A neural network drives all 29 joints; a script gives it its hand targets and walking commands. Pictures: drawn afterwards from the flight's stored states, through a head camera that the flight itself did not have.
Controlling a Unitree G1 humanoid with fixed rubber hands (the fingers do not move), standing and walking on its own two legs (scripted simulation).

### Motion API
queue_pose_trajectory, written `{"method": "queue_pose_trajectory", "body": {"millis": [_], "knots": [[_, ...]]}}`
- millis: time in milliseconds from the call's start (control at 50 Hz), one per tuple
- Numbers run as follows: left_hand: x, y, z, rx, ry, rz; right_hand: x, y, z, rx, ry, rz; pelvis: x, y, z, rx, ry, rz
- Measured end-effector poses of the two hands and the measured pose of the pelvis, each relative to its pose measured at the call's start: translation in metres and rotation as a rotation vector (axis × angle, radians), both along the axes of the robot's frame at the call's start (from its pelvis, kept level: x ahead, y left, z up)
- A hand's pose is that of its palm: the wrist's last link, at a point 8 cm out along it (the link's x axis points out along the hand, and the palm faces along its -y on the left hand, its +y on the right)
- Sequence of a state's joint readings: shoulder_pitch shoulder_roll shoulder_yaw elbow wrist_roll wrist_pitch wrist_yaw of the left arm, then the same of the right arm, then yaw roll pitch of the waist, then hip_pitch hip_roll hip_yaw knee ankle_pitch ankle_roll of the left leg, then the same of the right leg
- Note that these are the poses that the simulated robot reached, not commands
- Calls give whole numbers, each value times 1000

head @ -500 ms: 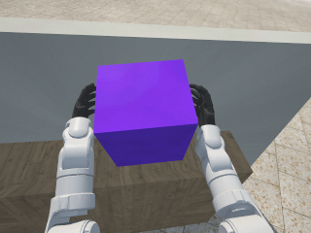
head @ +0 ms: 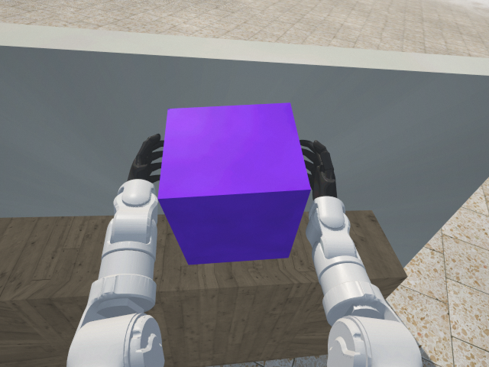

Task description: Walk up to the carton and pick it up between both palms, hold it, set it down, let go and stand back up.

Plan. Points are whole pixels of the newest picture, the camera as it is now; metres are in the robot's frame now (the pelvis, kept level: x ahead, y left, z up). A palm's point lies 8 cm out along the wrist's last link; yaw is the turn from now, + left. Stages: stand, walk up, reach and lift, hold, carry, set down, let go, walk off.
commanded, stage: set down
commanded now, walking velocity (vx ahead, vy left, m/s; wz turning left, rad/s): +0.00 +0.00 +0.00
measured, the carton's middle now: (234, 191) +0.42 +0.01 +0.07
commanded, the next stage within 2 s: none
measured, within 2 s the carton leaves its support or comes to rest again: neither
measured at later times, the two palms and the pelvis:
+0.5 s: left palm (147, 186) +0.40 +0.16 +0.09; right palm (316, 192) +0.39 -0.14 +0.10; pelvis +0.01 -0.01 +0.00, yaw -1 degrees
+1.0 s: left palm (159, 187) +0.42 +0.15 +0.07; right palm (318, 202) +0.39 -0.15 +0.07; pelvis +0.01 +0.00 +0.00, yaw -3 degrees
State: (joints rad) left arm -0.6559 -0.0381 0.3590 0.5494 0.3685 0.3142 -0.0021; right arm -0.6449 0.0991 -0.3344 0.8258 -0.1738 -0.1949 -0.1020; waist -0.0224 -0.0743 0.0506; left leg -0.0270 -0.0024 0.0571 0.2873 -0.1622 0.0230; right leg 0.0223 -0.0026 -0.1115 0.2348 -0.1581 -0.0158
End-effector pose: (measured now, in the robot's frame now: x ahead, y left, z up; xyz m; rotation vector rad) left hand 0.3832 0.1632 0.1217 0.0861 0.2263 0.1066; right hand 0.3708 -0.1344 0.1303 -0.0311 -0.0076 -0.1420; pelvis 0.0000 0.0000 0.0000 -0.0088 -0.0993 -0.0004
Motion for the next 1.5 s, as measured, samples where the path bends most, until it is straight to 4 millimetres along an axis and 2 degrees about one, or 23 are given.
{"method": "queue_pose_trajectory", "body": {"millis": [160, 260, 440, 620, 820, 1040, 1240, 1500], "knots": [[16, -17, -10, -5, 23, -26, 9, -17, -10, 8, 34, -26, 9, -4, 0, 0, 4, -15], [20, -21, -20, -12, 31, -20, 13, -20, -18, 9, 46, -25, 12, -8, 0, 2, 19, -19], [19, -8, -32, -31, 41, 6, 19, -8, -26, 2, 61, -2, 13, -10, 0, 5, 50, -14], [23, 5, -33, -48, 41, 3, 20, 5, -29, 5, 71, -14, 12, 0, 0, 2, 68, -12], [32, -5, -37, -53, 59, -22, 18, -3, -40, 26, 134, -49, 12, 7, 0, -3, 83, -34], [36, -18, -54, -56, 84, -14, 23, -16, -57, 24, 175, -49, 16, -1, 0, 1, 138, -44], [44, -9, -61, -61, 75, -2, 35, -7, -63, 11, 175, -35, 22, -8, -1, 8, 178, -22], [50, -2, -75, -45, 83, -18, 35, 0, -80, 7, 195, -52, 25, 1, -2, -1, 218, -22]]}}
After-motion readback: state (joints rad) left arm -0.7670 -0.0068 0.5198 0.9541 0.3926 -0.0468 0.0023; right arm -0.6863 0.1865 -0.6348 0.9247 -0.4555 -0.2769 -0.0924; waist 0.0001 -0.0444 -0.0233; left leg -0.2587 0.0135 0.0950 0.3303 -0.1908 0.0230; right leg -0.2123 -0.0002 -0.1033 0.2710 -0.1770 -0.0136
